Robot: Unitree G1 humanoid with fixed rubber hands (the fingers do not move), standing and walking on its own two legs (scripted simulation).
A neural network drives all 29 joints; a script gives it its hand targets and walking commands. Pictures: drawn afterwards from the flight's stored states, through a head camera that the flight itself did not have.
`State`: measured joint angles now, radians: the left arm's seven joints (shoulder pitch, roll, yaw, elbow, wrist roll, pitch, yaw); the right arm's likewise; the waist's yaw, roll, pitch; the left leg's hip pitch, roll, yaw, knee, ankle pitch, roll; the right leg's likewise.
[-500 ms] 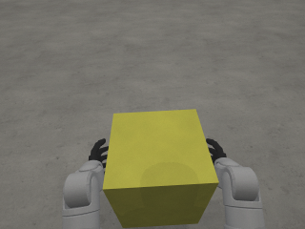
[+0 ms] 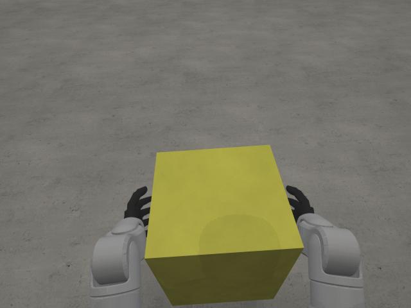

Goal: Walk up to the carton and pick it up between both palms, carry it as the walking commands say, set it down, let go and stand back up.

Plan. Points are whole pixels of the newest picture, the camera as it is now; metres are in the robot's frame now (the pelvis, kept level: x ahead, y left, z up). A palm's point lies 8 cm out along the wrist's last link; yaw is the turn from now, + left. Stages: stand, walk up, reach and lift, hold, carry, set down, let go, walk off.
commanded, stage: carry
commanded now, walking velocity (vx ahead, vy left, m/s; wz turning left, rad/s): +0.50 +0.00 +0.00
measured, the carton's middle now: (218, 229) +0.27 +0.01 +0.02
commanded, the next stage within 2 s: none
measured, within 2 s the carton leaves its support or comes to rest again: neither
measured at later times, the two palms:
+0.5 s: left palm (157, 108) +0.61 +0.17 +0.07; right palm (267, 115) +0.59 -0.13 +0.06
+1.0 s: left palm (141, 81) +0.76 +0.25 +0.06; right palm (235, 82) +0.75 -0.06 +0.06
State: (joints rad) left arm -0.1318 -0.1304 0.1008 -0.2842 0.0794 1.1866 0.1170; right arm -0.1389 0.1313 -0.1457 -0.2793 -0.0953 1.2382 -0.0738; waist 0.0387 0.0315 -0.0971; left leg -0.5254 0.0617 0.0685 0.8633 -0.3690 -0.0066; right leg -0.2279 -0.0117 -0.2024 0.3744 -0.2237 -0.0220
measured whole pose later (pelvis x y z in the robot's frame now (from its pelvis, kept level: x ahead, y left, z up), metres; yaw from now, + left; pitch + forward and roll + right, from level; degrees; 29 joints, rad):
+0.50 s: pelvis +0.33 +0.04 -0.01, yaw -1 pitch +4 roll -1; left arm -0.17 -0.14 0.10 -0.36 0.07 1.17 0.11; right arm -0.14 0.13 -0.14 -0.39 -0.09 1.22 -0.08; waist -0.01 0.03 -0.03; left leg -0.12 0.00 0.15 0.50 -0.43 0.03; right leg -0.44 0.00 -0.17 0.46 -0.04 -0.06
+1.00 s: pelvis +0.48 +0.10 +0.00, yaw -1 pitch +8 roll -1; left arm -0.16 -0.13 0.09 -0.38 0.08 1.19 0.11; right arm -0.13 0.13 -0.14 -0.39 -0.08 1.22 -0.08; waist 0.00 -0.01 -0.06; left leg -0.22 -0.05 0.14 0.57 -0.32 -0.01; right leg -0.38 -0.11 -0.11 0.69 -0.23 0.00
